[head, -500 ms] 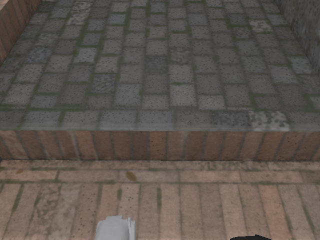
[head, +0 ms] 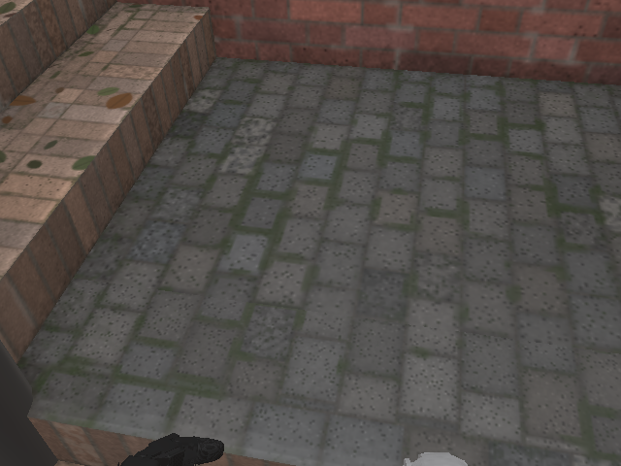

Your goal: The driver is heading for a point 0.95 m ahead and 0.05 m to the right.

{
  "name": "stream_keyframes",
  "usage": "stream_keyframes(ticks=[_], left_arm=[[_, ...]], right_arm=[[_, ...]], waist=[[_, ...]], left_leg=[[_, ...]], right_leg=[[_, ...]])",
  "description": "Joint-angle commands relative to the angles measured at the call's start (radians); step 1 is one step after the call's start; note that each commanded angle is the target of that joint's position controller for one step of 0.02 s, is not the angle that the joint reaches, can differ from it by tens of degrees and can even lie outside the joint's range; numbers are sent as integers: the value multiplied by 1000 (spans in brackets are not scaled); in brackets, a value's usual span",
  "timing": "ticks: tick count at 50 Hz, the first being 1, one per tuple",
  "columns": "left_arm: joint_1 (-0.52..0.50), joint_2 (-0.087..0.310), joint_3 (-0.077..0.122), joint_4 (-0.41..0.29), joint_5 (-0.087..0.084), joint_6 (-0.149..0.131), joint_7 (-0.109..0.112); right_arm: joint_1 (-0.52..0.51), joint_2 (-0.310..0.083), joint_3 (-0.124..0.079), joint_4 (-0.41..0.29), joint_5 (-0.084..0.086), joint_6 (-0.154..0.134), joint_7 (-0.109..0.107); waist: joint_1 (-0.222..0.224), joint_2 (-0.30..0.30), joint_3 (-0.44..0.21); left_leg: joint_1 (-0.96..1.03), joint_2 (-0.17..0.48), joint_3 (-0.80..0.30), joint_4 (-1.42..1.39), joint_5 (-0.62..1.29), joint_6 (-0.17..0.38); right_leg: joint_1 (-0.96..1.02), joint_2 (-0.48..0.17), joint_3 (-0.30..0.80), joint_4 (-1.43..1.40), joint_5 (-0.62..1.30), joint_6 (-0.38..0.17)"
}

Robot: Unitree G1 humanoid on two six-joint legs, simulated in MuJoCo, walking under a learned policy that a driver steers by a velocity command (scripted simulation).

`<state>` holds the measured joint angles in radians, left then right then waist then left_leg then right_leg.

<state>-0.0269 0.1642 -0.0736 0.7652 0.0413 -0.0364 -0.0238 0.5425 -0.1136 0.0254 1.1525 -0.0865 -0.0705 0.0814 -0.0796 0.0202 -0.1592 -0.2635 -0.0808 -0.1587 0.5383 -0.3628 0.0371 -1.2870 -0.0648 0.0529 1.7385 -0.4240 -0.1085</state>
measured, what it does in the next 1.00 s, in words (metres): climbs: right foot 0.17 m higher, then left foot 0.17 m higher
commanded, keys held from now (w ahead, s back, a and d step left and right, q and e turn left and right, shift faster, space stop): w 1.00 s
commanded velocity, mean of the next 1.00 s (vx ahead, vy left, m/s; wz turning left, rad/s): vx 0.50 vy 0.00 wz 0.12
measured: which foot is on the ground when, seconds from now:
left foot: down 0.00-0.08, up 0.10-0.68, down 0.70-1.00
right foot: up 0.00-0.04, down 0.06-0.74, up 0.76-1.00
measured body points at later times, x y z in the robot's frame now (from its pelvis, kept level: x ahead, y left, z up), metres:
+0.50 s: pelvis +0.24 -0.05 +0.17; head +0.22 -0.06 +0.62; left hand +0.06 +0.08 +0.02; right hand +0.46 -0.21 +0.06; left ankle +0.36 +0.11 -0.27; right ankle +0.16 -0.15 -0.56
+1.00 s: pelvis +0.55 +0.04 +0.31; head +0.54 +0.04 +0.76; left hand +0.68 +0.30 +0.20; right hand +0.53 -0.19 +0.15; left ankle +0.55 +0.12 -0.40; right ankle +0.62 -0.11 -0.24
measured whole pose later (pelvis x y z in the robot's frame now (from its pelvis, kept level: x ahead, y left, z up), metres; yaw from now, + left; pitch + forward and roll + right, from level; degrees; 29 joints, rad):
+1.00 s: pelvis +0.55 +0.04 +0.31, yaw +5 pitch +4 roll +4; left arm 0.10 0.22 0.04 0.94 0.06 -0.11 -0.06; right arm 0.39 -0.19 0.00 1.14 -0.07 -0.09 0.04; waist 0.00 -0.05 -0.11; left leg -0.41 -0.07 0.18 0.68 -0.35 0.08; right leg -1.01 -0.05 0.17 1.64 0.05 -0.19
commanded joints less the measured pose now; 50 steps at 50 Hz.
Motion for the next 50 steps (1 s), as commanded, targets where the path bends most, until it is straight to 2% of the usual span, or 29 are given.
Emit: stream_keyframes(ticks=[1, 2, 3, 4, 5, 6, 7, 8, 10, 12, 16, 18, 20, 22, 26, 27, 28, 30, 32, 34, 36, 37, 38, 39, 40, 41, 44, 48, 50], left_arm=[[-79, 46, 5, -143, -20, 7, -27], [-10, 108, 30, -113, -22, 5, -40], [85, 200, 65, -83, -28, -17, -45], [329, 274, 94, 2, -3, -28, -45], [568, 334, 112, 65, 25, -25, -40], [685, 327, 112, 107, 34, -26, -30], [629, 292, 109, 145, 8, -49, -29], [448, 244, 107, 128, -22, -52, -31], [311, 19, 62, 183, -8, -35, -27], [253, -49, 45, 213, -9, -37, -11], [363, 11, 53, 260, 48, -73, -37], [413, 28, 46, 261, 54, -92, -44], [604, 20, 40, 345, 63, -88, -36], [711, 2, 27, 394, 86, -85, -32], [787, -36, 11, 450, 113, -72, -18], [811, -43, 8, 450, 101, -69, -12], [871, -68, -3, 473, 103, -64, -25], [820, -58, 0, 458, 64, -54, -67], [721, 36, 9, 404, 6, -92, -85], [705, 138, 43, 385, -13, -113, -71], [661, 206, 95, 339, 5, -117, -53], [781, 75, 66, 323, 56, -121, -68], [715, 3, 68, 316, 53, -101, -78], [622, 7, 104, 303, 0, -85, -91], [531, 24, 127, 298, -20, -84, -84], [510, -2, 117, 283, -3, -96, -69], [380, -39, 88, 224, 1, -83, -35], [254, 10, 98, 177, 15, -63, -34], [151, 74, 110, 145, 29, -72, -42]], right_arm=[[-237, -285, -53, -182, 77, -52, 21], [-258, -362, -80, -213, 87, -62, 15], [-233, -373, -100, -226, 95, -73, 25], [-148, -266, -101, -189, 56, -73, 33], [3, -107, -68, -174, 2, -56, 49], [-120, -120, -90, -149, 26, -29, 52], [-248, -114, -91, -180, 48, -32, 33], [-249, -116, -82, -163, 63, -33, 10], [-278, -104, -62, -179, 40, -25, -17], [-285, -106, -47, -174, 39, -4, -18], [-439, -134, -22, -258, 34, 15, -2], [-451, -152, -26, -261, 9, 24, 9], [-504, -112, -6, -295, 20, 37, 1], [-586, -103, 9, -343, 30, 36, -19], [-742, -51, 46, -446, 46, 24, -17], [-851, -65, 47, -483, 36, 24, -10], [-940, -41, 56, -525, 41, 42, -6], [-1119, 22, 85, -603, 33, 91, 17], [-948, -41, 46, -554, 20, 103, 41], [-891, -75, 22, -537, 25, 87, 40], [-613, -133, -19, -455, 24, 61, 17], [-447, -161, -17, -423, 71, 38, 7], [-159, -185, -30, -302, 25, 53, -7], [-11, -254, -65, -212, 20, 27, -12], [-88, -279, -70, -184, 26, -6, -27], [-203, -249, -68, -178, 46, -24, -37], [-417, -2, -3, -143, 32, -17, -28], [-501, -21, -11, -169, 24, -71, -41], [-443, -73, -19, -181, 12, -84, -53]], waist=[[156, 106, 102], [179, 80, 58], [194, 99, 6], [192, -45, -185], [211, -351, -363], [305, -394, -127], [272, -311, 106], [182, -237, 132], [79, -10, 83], [38, -24, 82], [93, -23, 112], [95, -59, 138], [162, -126, 130], [203, -89, 172], [205, -113, 229], [225, -62, 223], [246, -85, 225], [210, -175, 239], [100, -209, 168], [54, -220, 133], [-19, -238, -62], [-14, 13, -340], [-102, 159, -393], [-122, 153, -256], [-82, 74, -59], [-11, 47, 0], [147, -117, 26], [225, -37, 97], [162, -3, 92]], left_leg=[[-588, 243, -202, -385, 488, 238], [-344, 254, -155, -291, 951, 230], [-116, 232, -121, -141, 1317, 211], [-139, 140, -94, 218, 1216, 136], [-536, -64, -109, 540, 329, 78], [-803, -119, -245, 1009, 231, 80], [-974, -90, -201, 1199, 313, 111], [-921, -35, -145, 1257, 419, 129], [-812, 17, -124, 1296, 464, 158], [-863, 44, -111, 1319, 394, 163], [-981, 103, 33, 1179, 388, 141], [-988, 135, 78, 1206, 439, 128], [-1177, 123, 111, 1430, 364, 154], [-1406, 135, 71, 1459, 299, 184], [-1550, 192, 169, 1483, 215, 223], [-1474, 224, 252, 1261, 285, 208], [-1369, 256, 263, 1137, 387, 185], [-942, 241, 288, 1015, 255, 157], [-622, 133, 393, 998, 161, 142], [-570, 55, 426, 728, -2, 134], [-154, 36, 337, 587, 210, 175], [389, 175, -40, 483, 266, 291], [544, 318, -449, 137, 99, 317], [338, 355, -660, -32, -114, 296], [80, 336, -595, -56, -192, 243], [-54, 334, -491, -30, -143, 250], [-240, 360, -347, -101, -14, 188], [-375, 233, 59, -241, 119, 100], [-299, 201, 134, -271, 257, 111]], right_leg=[[770, 58, -156, -183, -25, 100], [733, 114, -183, -343, -30, 92], [740, 157, -184, -560, -38, 53], [1012, 59, 120, -678, 410, -78], [1388, -194, 808, -1095, 238, -306], [1298, -224, 1154, -1333, -380, -263], [1128, -172, 987, -1323, -643, -193], [955, -175, 812, -1270, -507, -192], [809, -147, 566, -1222, -219, -168], [786, -108, 442, -1262, -120, -140], [862, -87, 210, -1390, 6, -136], [868, -97, 190, -1427, 92, -148], [1049, -129, 210, -1420, 147, -184], [1261, -179, 238, -1416, 168, -185], [1360, -201, 175, -1485, 260, -159], [1322, -174, 118, -1530, 226, -144], [1226, -178, 111, -1579, 253, -140], [911, -194, 35, -1769, 328, -149], [911, -188, -65, -1700, 864, -155], [1215, -210, -81, -1573, 1513, -118], [1248, -192, -92, -1291, 1773, -14], [843, -88, 22, -1042, 1332, 22], [630, 93, 91, -766, 320, 37], [549, 141, 228, -269, 326, 30], [458, 131, 275, -22, 405, 19], [446, 107, 247, 79, 408, 12], [332, 50, 231, 225, 505, -97], [421, -18, 118, -71, 453, -100], [412, -20, 84, -221, 504, -51]])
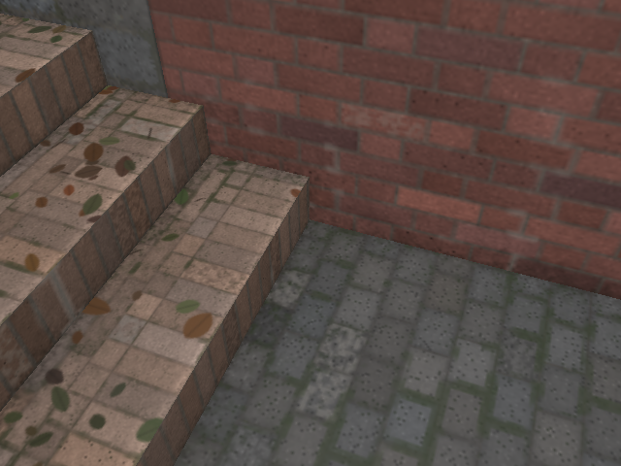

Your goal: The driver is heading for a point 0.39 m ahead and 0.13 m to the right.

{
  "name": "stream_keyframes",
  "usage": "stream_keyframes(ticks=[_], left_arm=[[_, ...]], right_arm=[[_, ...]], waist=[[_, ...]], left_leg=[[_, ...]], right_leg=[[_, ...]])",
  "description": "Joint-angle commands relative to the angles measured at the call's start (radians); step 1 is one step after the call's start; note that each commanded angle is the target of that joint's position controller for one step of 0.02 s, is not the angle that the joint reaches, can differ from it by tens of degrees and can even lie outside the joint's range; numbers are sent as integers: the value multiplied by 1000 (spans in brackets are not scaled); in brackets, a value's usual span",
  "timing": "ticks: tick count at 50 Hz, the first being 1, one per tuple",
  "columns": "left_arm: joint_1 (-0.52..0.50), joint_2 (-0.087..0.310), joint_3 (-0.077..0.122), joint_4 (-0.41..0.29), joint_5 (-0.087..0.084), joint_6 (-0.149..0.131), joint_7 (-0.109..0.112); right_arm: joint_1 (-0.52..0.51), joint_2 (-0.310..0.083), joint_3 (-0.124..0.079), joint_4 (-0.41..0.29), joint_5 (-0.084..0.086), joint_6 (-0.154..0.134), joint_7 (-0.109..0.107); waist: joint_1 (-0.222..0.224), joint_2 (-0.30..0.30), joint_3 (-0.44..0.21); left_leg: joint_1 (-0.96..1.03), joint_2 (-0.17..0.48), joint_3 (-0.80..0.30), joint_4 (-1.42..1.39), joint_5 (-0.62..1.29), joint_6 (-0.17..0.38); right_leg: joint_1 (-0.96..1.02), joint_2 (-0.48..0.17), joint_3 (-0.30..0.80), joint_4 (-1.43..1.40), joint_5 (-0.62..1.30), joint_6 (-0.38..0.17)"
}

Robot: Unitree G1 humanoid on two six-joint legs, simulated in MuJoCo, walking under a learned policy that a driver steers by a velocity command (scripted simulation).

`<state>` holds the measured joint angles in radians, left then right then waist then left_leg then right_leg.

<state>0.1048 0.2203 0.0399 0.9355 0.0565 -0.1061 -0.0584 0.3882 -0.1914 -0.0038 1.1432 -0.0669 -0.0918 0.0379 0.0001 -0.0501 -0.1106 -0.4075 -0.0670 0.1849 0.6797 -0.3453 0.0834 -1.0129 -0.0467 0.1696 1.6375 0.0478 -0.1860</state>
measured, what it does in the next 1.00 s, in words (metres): climbs: right foot, then left foot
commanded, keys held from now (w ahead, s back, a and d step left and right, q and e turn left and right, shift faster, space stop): w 0.08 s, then w+e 0.22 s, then no key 0.70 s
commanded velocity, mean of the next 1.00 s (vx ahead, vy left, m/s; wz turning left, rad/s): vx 0.26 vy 0.00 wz -0.12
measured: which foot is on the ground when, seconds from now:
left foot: down 0.00-0.38, up 0.40-0.72, down 0.74-1.00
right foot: up 0.00-0.32, down 0.34-1.00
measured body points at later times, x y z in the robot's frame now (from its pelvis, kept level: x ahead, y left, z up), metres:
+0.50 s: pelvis +0.26 -0.09 +0.03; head +0.27 -0.09 +0.48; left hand +0.42 +0.14 -0.09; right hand +0.27 -0.33 -0.12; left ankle +0.15 +0.07 -0.61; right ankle +0.31 -0.17 -0.71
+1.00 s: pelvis +0.33 -0.09 +0.02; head +0.35 -0.08 +0.47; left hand +0.46 +0.12 -0.12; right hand +0.38 -0.35 -0.11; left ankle +0.40 +0.03 -0.71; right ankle +0.31 -0.17 -0.71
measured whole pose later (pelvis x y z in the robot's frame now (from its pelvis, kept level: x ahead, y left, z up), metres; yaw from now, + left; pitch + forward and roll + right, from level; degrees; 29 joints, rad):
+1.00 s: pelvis +0.33 -0.09 +0.02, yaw -8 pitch +1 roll -1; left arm 0.17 0.16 0.06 0.95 0.00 -0.02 0.04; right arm 0.17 -0.18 -0.08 0.98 -0.01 -0.03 -0.07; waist -0.01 -0.01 0.01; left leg -0.35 0.04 0.00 0.55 -0.21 -0.02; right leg -0.24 0.06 -0.04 0.52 -0.30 -0.06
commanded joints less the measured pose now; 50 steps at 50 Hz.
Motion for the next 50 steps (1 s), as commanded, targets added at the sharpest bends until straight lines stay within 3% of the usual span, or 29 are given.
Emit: stream_keyframes(ticks=[1, 3, 5, 8, 12, 13, 15, 17, 18, 19, 20, 21, 22, 23, 24, 25, 26, 28, 30, 32, 33, 34, 36, 38, 39, 40, 42, 45, 50], left_arm=[[-41, 34, 0, -42, 19, 0, -7], [-117, 14, -4, -77, 14, 8, -1], [-137, -14, -8, -83, 14, 31, -3], [-225, -24, -1, -123, 4, 70, -10], [-288, -30, 12, -162, -7, 67, -6], [-274, -22, 20, -158, -12, 61, -4], [-265, 0, 35, -154, -18, 44, 8], [-209, 44, 59, -138, -44, 8, 27], [-100, 93, 68, -119, -41, -6, 37], [126, 125, 61, -75, -35, 1, 38], [336, 141, 81, 2, -19, 11, 53], [351, 202, 112, 32, -7, -3, 71], [247, 202, 124, 18, -19, -9, 84], [145, 139, 110, -3, -33, -6, 88], [59, 78, 96, -28, -47, -5, 79], [28, 13, 72, -40, -47, -3, 64], [15, -5, 68, -51, -44, -4, 51], [-43, 51, 83, -94, -52, -14, 30], [-96, 89, 91, -129, -51, -24, 13], [-62, 83, 91, -121, -55, -32, 2], [23, 38, 51, -88, -31, 19, 53], [49, 24, 46, -74, -27, 36, 73], [32, 40, 39, -75, -44, 52, 88], [81, 12, 29, -64, -45, 54, 88], [172, 2, 32, -51, -39, 55, 88], [188, -5, 30, -37, -41, 60, 98], [90, 40, 40, -50, -48, 75, 109], [65, 17, 33, -43, -47, 79, 106], [68, 14, 32, -19, -55, 70, 97]], right_arm=[[-237, -10, 10, -169, -16, -66, -12], [-75, -23, 7, -135, -27, -65, -6], [18, -12, 9, -126, 0, -65, 13], [89, -24, 5, -96, 11, -65, 25], [118, -44, -21, -63, 15, -60, 12], [95, -45, -25, -69, 30, -58, 6], [53, -70, -39, -88, 31, -45, -10], [26, -91, -49, -112, 45, -31, -22], [68, -46, -36, -135, 40, -30, -32], [190, 32, -2, -166, 38, -39, -32], [89, -40, -27, -164, 34, -23, -13], [-51, -54, -46, -213, 39, -9, 4], [-97, -81, -60, -209, 24, -7, 3], [-67, -61, -62, -195, 6, -10, -3], [-61, 3, -48, -193, 2, -14, -9], [-68, 47, -37, -200, -1, -16, -9], [-56, 54, -39, -195, 13, -15, -8], [-20, 8, -60, -177, 31, -13, 7], [-20, -15, -72, -174, 22, -11, 13], [-59, -28, -75, -190, 14, -2, 2], [-179, -43, -71, -235, 99, 26, -75], [-212, -60, -73, -249, 108, 35, -104], [-171, -83, -81, -237, 81, 45, -111], [-162, -126, -89, -238, 49, 51, -105], [-207, -173, -97, -250, 51, 55, -105], [-242, -131, -93, -247, 54, 60, -105], [-256, -82, -88, -240, 59, 57, -102], [-230, -81, -89, -217, 57, 46, -111], [-217, -94, -91, -191, 59, 49, -111]], waist=[[48, 70, 28], [-4, 89, 12], [-17, 124, 33], [-52, 135, 110], [-57, 120, 141], [-46, 131, 135], [-29, 116, 110], [10, 104, 17], [8, 41, -153], [43, -150, -389], [138, -130, -348], [150, -41, -185], [106, -10, -64], [44, 10, -33], [0, 30, -10], [-42, 42, -15], [-59, 53, -22], [-87, 40, -31], [-101, 30, -11], [-83, 11, 20], [-23, -58, 17], [-18, -61, 23], [-53, -46, -4], [-24, 39, 5], [57, 183, 30], [62, 274, 23], [22, 187, 75], [-3, 114, 84], [-13, 77, 47]], left_leg=[[-61, 186, -204, -414, 325, 90], [149, 230, -224, -407, 525, 127], [256, 252, -187, -434, 624, 154], [314, 297, -154, -499, 578, 156], [581, 359, -127, -492, 683, 138], [620, 369, -124, -483, 715, 133], [655, 373, -82, -424, 833, 114], [537, 284, -16, -261, 1014, 39], [362, 208, 13, -98, 822, -31], [26, 99, -36, 150, 361, -126], [-132, 10, -107, 375, -262, -150], [-249, 67, -222, 536, -270, -118], [-257, 134, -253, 606, -216, -100], [-199, 175, -253, 599, -183, -85], [-140, 200, -252, 562, -144, -81], [-73, 210, -245, 514, -136, -98], [-45, 207, -238, 488, -107, -122], [28, 181, -195, 423, 16, -168], [92, 170, -166, 301, 125, -199], [89, 190, -184, 204, 157, -199], [0, 177, -202, 86, 129, -151], [-2, 174, -210, 24, 136, -132], [112, 156, -204, -143, 268, -96], [213, 209, -269, -228, 452, -60], [234, 253, -303, -212, 482, -17], [175, 254, -320, -245, 283, 9], [85, 193, -284, -263, 102, -31], [150, 154, -234, -203, 213, -61], [210, 150, -230, -164, 358, -51]], right_leg=[[102, -44, -51, -206, 44, 57], [28, -62, -84, -378, 74, 108], [61, -71, -138, -554, 85, 147], [163, -64, -188, -752, 69, 140], [183, -40, -191, -986, -59, 114], [220, -25, -200, -1025, -115, 105], [335, 12, -224, -1087, -185, 88], [669, 84, -262, -1168, 1, 28], [1018, 11, -182, -1039, 376, -59], [1481, -197, 144, -1083, 382, -221], [1536, -310, 355, -1244, 476, -247], [1417, -283, 292, -1280, 461, -166], [1222, -243, 169, -1290, 466, -113], [1064, -218, 82, -1306, 512, -101], [930, -212, 38, -1327, 588, -100], [838, -198, 7, -1344, 646, -96], [805, -180, -30, -1354, 654, -86], [701, -111, -128, -1353, 620, -72], [602, -69, -168, -1337, 520, -56], [609, -109, -100, -1329, 398, -69], [718, -131, -79, -1326, 395, -46], [753, -142, -58, -1313, 379, -41], [735, -120, -69, -1286, 161, -9], [682, -26, -98, -1238, -203, 70], [632, 52, -138, -1212, -374, 106], [678, 67, -162, -1210, -399, 124], [718, 55, -161, -1213, -356, 122], [676, 26, -126, -1248, -326, 105], [716, 22, -133, -1215, -163, 108]])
